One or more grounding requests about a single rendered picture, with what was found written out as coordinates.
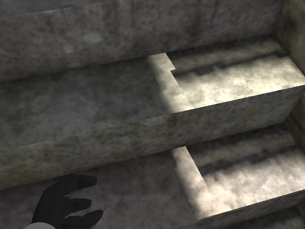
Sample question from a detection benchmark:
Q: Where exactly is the robot left hand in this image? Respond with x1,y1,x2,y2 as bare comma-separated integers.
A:
31,173,104,229

